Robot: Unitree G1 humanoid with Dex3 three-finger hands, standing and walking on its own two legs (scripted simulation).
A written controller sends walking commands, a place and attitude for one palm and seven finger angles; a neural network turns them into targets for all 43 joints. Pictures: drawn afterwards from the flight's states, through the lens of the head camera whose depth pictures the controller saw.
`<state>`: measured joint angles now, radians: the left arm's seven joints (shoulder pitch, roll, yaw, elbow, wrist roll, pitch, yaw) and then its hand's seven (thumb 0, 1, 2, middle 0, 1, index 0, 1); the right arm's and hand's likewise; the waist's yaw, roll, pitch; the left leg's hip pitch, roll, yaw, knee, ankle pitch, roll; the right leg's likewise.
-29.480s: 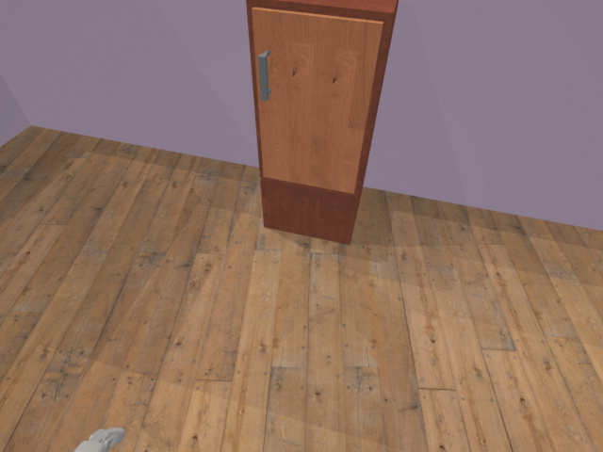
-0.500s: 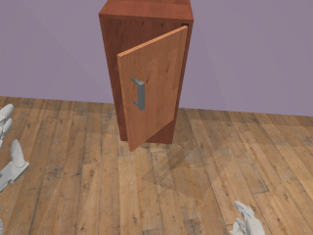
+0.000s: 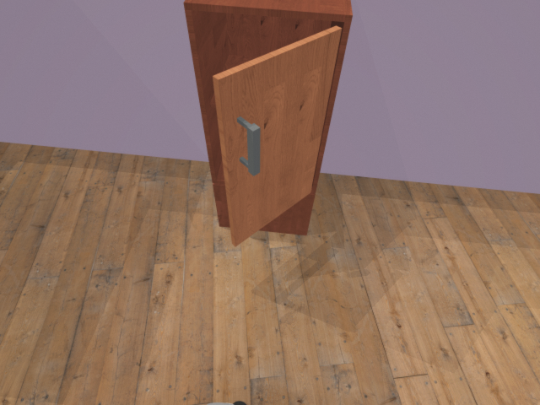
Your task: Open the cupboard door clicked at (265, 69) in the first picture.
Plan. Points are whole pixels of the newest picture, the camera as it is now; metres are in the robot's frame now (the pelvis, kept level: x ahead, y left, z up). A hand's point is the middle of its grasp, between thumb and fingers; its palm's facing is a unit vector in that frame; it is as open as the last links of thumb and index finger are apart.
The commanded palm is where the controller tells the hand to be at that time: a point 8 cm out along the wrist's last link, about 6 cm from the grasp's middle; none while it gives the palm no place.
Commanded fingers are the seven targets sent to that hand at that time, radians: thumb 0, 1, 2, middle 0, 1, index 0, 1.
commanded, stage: let the arm hang, fingers relaxed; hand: left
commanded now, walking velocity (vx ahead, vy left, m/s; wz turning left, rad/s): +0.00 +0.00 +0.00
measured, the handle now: (248, 146) +0.64 +0.09 -0.02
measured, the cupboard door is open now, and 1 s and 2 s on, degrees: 48 48 48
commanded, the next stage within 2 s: look to check the result in 0.58 s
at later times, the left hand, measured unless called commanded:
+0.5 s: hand out of the picture +0.06 +0.16 -0.17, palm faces -0.01 -0.98 -0.21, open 7.3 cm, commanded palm none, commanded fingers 0.00 0.90 0.90 -0.20 -0.30 -0.20 -0.30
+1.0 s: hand out of the picture +0.03 +0.14 -0.17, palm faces +0.02 -0.98 -0.20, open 7.4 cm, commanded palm none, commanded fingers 0.00 0.90 0.90 -0.20 -0.30 -0.20 -0.30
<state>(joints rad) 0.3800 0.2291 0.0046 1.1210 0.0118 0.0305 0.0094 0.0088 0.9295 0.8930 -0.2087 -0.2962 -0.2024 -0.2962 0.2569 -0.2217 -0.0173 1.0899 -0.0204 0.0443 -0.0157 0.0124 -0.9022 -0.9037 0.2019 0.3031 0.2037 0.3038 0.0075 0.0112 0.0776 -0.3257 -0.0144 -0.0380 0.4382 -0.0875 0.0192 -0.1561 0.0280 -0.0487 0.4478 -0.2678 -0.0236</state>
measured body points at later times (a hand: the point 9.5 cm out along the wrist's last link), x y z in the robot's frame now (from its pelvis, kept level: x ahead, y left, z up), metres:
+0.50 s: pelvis +0.03 -0.01 +0.00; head +0.03 -0.02 +0.45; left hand +0.06 +0.21 -0.15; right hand +0.03 -0.24 -0.16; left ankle +0.09 +0.10 -0.74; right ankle -0.01 -0.11 -0.74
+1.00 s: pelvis +0.05 -0.03 +0.00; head +0.06 -0.03 +0.45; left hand +0.03 +0.19 -0.16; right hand +0.04 -0.25 -0.16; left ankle +0.09 +0.10 -0.74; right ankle -0.01 -0.11 -0.74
